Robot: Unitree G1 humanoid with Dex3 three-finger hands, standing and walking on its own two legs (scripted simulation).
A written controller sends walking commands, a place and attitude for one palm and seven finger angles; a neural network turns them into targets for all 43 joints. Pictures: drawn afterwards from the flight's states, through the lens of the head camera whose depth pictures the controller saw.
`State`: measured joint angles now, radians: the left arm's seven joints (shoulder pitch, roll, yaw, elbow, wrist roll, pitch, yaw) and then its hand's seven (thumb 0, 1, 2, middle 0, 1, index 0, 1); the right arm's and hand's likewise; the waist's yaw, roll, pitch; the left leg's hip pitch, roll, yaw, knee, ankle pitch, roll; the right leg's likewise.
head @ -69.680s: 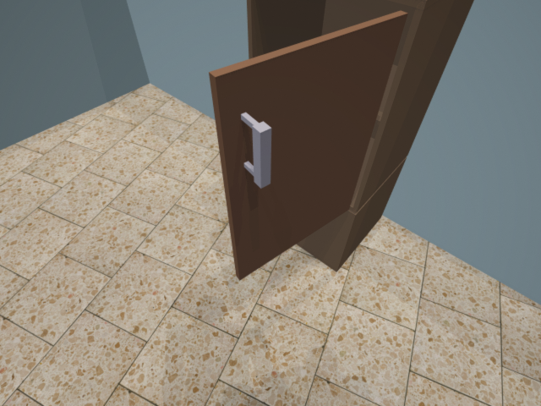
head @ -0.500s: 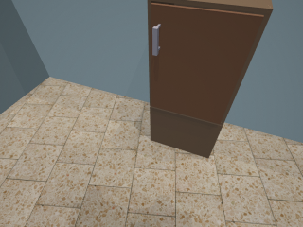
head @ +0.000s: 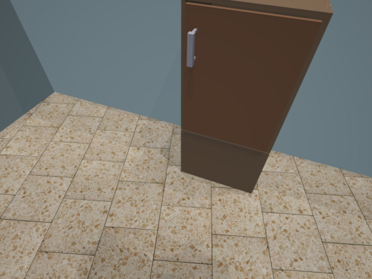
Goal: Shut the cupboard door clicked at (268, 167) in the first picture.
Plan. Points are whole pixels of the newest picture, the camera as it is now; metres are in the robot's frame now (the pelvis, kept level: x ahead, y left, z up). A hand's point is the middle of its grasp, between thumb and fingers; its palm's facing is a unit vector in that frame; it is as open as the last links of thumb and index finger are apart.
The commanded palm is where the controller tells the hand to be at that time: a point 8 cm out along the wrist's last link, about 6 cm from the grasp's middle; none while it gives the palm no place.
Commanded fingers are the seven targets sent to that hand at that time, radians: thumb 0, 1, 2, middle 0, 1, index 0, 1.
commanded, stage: look to check the result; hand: left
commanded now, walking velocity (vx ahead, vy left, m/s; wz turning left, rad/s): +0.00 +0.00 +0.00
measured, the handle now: (192, 47) +0.86 +0.02 +0.11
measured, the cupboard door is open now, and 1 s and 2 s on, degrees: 0 0 0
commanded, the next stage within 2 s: stand and wait in 0.44 s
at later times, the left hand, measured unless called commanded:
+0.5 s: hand out of the picture -0.02 +0.16 -0.18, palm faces +0.04 -0.99 -0.15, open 7.4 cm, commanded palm none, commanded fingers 0.00 0.90 0.90 -0.20 -0.30 -0.20 -0.30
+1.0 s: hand out of the picture -0.02 +0.17 -0.18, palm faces +0.02 -0.98 -0.17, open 7.4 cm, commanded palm none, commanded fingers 0.00 0.90 0.90 -0.20 -0.30 -0.20 -0.30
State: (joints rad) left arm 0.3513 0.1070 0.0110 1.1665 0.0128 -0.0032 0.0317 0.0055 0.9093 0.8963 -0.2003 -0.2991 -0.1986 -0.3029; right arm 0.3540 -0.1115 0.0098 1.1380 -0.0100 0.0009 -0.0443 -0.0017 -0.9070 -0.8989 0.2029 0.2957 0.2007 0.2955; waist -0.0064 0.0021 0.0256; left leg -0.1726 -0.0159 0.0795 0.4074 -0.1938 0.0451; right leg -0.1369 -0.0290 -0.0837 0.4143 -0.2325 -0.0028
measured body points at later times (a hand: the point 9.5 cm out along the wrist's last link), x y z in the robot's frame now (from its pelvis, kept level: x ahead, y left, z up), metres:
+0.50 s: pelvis +0.00 +0.01 +0.00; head +0.00 +0.01 +0.45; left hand -0.02 +0.21 -0.16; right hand -0.02 -0.20 -0.16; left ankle +0.02 +0.09 -0.74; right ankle +0.00 -0.12 -0.74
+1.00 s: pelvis +0.01 +0.01 +0.00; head +0.02 +0.01 +0.45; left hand -0.02 +0.23 -0.16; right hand -0.01 -0.20 -0.16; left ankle +0.02 +0.09 -0.74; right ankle +0.00 -0.12 -0.74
